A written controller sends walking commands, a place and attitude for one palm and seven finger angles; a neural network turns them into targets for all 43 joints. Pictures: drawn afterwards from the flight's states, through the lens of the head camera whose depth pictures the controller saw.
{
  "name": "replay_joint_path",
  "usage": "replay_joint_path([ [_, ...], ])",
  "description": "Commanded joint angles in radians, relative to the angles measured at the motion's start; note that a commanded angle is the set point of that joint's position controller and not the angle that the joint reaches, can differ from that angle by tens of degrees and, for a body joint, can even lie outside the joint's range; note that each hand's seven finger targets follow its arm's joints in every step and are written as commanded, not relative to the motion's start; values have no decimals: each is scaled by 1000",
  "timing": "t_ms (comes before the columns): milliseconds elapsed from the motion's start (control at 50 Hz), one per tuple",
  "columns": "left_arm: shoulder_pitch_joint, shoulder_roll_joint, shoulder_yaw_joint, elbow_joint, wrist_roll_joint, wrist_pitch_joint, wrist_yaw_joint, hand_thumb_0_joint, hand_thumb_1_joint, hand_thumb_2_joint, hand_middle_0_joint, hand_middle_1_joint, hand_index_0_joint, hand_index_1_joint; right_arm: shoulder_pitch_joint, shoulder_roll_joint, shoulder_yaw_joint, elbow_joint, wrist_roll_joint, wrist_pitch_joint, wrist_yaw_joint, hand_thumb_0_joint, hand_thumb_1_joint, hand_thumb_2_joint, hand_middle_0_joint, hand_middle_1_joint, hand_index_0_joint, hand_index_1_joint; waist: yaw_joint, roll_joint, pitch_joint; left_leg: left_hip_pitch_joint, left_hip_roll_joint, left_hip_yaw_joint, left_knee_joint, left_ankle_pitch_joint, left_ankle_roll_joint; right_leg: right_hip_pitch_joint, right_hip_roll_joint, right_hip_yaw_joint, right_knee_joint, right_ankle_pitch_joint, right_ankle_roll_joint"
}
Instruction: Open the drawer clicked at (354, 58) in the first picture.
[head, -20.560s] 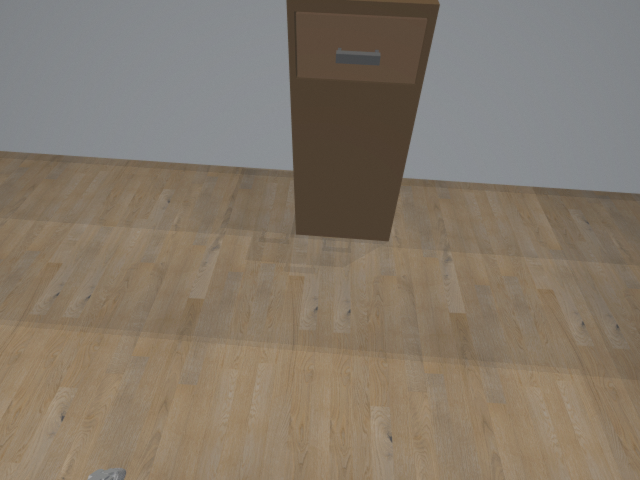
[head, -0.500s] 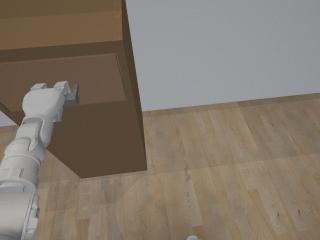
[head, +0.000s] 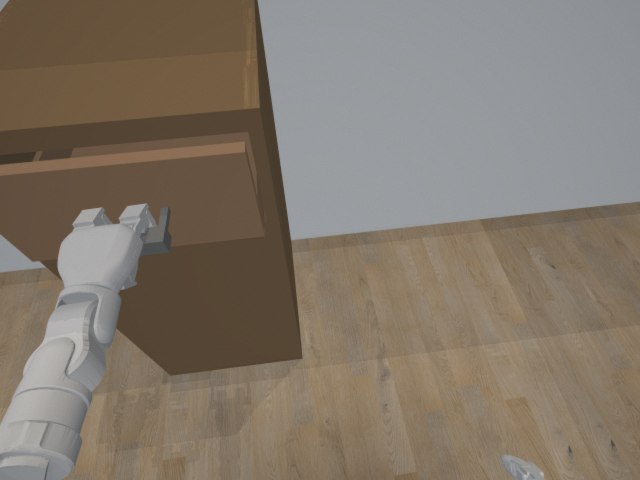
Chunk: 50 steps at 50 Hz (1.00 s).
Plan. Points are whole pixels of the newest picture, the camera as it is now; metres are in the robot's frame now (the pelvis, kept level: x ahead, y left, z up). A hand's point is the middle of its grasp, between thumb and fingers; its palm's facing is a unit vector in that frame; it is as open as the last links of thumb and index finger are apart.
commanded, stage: pull the drawer open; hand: left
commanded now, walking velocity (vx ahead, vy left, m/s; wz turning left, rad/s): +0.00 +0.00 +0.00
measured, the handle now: (122, 231) +0.42 +0.29 +0.05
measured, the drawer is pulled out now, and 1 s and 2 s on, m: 0.03 0.15 0.28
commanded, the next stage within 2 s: none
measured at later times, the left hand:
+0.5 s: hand (120, 285) +0.34 +0.28 +0.03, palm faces -0.05 -0.02 -1.00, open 6.0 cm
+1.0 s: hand (108, 361) +0.25 +0.26 +0.03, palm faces +0.02 -0.06 -1.00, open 6.0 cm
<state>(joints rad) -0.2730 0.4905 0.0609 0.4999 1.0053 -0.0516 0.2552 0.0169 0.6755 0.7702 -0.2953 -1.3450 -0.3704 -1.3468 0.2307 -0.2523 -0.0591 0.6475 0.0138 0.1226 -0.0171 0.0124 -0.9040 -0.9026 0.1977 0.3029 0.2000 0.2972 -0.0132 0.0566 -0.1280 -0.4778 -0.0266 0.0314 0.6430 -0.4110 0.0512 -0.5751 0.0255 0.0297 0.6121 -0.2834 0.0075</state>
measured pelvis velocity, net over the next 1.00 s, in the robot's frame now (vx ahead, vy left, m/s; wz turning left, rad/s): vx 0.00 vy -0.01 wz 0.00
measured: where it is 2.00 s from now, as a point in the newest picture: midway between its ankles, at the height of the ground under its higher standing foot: outside the picture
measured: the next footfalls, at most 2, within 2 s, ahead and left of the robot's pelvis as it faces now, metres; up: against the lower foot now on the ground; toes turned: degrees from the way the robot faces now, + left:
none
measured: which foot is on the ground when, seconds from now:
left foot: down 0.00-1.00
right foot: down 0.00-1.00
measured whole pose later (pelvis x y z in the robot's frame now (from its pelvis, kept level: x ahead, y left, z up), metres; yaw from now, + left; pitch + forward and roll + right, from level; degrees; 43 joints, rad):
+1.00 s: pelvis +0.00 -0.01 +0.00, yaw +0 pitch +10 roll +0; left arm 0.21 0.44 0.05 0.07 0.97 -0.02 0.31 0.02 0.67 0.75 -0.29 -1.34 -0.38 -1.31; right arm 0.16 -0.26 -0.06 0.65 0.00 0.07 -0.02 0.02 -0.91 -0.90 0.20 0.30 0.20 0.30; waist 0.03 0.06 -0.10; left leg -0.38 -0.02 0.03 0.62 -0.40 0.03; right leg -0.49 0.03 0.03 0.62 -0.29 -0.01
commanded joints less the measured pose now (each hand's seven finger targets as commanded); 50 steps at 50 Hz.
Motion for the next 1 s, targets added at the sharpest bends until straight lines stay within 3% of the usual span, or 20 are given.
replay_joint_path([
  [0,-134,235,101,-257,-17,39,39,0,900,900,-400,-1350,-400,-1350,-9,-143,-42,-123,-6,-36,-8,0,-900,-900,200,300,200,300,55,34,-329,179,45,-51,-34,784,-66,282,3,-55,17,433,-46],
  [40,-87,252,128,-296,-16,44,38,0,900,900,-400,-1350,-400,-1350,-19,-141,-40,-126,-10,-39,-7,0,-900,-900,200,300,200,300,69,38,-338,194,49,-57,-36,826,-71,299,0,-52,20,448,-48],
  [80,-59,206,91,-354,-21,50,34,0,900,900,-400,-1350,-400,-1350,-33,-134,-38,-135,-12,-46,-5,0,-900,-900,200,300,200,300,65,46,-335,222,51,-60,-31,859,-75,294,-2,-58,19,465,-46],
  [100,-18,216,107,-370,-20,55,34,0,900,900,-400,-1350,-400,-1350,-40,-133,-36,-137,-14,-47,-4,0,-900,-900,200,300,200,300,73,41,-330,220,50,-61,-32,869,-76,304,-2,-57,19,470,-47],
  [140,-344,245,72,-304,4,55,45,0,900,900,-400,-1350,-400,-1350,-19,-149,-29,-96,-13,-40,-22,0,-900,-900,200,300,200,300,-2,34,-252,203,46,-67,-30,753,-74,212,2,-65,10,401,-45],
  [160,-322,219,59,-251,17,58,44,0,900,900,-400,-1350,-400,-1350,-8,-140,-34,-90,-16,-42,-25,0,-900,-900,200,300,200,300,10,37,-260,204,40,-62,-30,730,-73,210,4,-68,10,370,-49],
  [180,-308,239,78,-228,27,58,45,0,900,900,-400,-1350,-400,-1350,-3,-139,-34,-85,-15,-42,-28,0,-900,-900,200,300,200,300,24,31,-282,209,37,-61,-29,747,-76,224,6,-67,12,376,-54],
  [260,-368,223,48,-193,27,47,32,0,900,900,-400,-1350,-400,-1350,-1,-134,-32,-74,-17,-36,-33,0,-900,-900,200,300,200,300,22,30,-319,214,26,-58,-16,776,-79,250,2,-61,18,426,-55],
  [320,-394,256,71,-157,19,25,20,0,900,900,-400,-1350,-400,-1350,-4,-137,-31,-71,-18,-31,-39,0,-900,-900,200,300,200,300,23,-8,-324,169,14,-46,-23,697,-63,293,-1,-51,11,438,-54],
  [360,-405,234,54,-133,15,6,14,0,900,900,-400,-1350,-400,-1350,-3,-130,-31,-75,-16,-32,-42,0,-900,-900,200,300,200,300,22,-17,-300,147,9,-41,-28,647,-55,285,-3,-53,9,424,-53],
  [460,-445,255,68,-79,21,-42,18,0,900,900,-400,-1350,-400,-1350,11,-131,-33,-77,-16,-32,-45,0,-900,-900,200,300,200,300,22,-35,-308,97,-2,-34,-30,540,-40,289,-4,-46,11,389,-53],
  [520,-280,304,143,-119,4,-66,23,0,900,900,-400,-1350,-400,-1350,-11,-131,-37,-102,-17,-32,-37,0,-900,-900,200,300,200,300,71,-20,-370,69,-8,-22,-36,541,-31,381,-9,-20,15,444,-55],
  [540,-228,268,121,-133,-2,-67,22,0,900,900,-400,-1350,-400,-1350,-15,-123,-37,-112,-15,-33,-34,0,-900,-900,200,300,200,300,71,-18,-369,64,-8,-19,-38,554,-30,393,-12,-20,19,475,-52],
  [640,41,288,194,-273,-41,-63,38,0,900,900,-400,-1350,-400,-1350,-66,-125,-38,-149,-8,-42,-21,0,-900,-900,200,300,200,300,104,-7,-334,30,-1,-13,-61,533,-27,430,-15,-9,20,487,-49],
  [660,37,265,173,-324,-41,-59,46,0,900,900,-400,-1350,-400,-1350,-74,-127,-40,-153,-7,-47,-20,0,-900,-900,200,300,200,300,90,-3,-322,52,5,-19,-63,548,-30,401,-11,-16,16,469,-49],
  [700,153,260,193,-396,-48,-41,64,0,900,900,-400,-1350,-400,-1350,-88,-125,-43,-160,-9,-59,-15,0,-900,-900,200,300,200,300,106,35,-326,89,14,-19,-63,586,-36,390,-10,-17,14,450,-50],
  [820,356,241,224,-549,-67,18,104,0,900,900,-400,-1350,-400,-1350,-136,-130,-37,-157,-15,-83,-9,0,-900,-900,200,300,200,300,105,15,-274,119,28,-29,-69,605,-50,367,-12,-23,4,430,-49],
  [880,401,188,180,-631,-57,41,119,0,900,900,-400,-1350,-400,-1350,-158,-121,-34,-158,-17,-95,-7,0,-900,-900,200,300,200,300,102,57,-257,169,34,-34,-67,630,-61,327,-11,-34,4,396,-50],
  [940,429,181,177,-671,-44,59,127,0,900,900,-400,-1350,-400,-1350,-177,-115,-27,-158,-21,-99,-7,0,-900,-900,200,300,200,300,101,30,-231,183,38,-42,-70,625,-68,318,-10,-40,2,370,-51],
  [980,446,137,134,-712,-38,66,125,0,900,900,-400,-1350,-400,-1350,-192,-107,-21,-162,-23,-103,-6,0,-900,-900,200,300,200,300,101,44,-218,204,40,-45,-69,642,-75,303,-9,-49,3,359,-51],
])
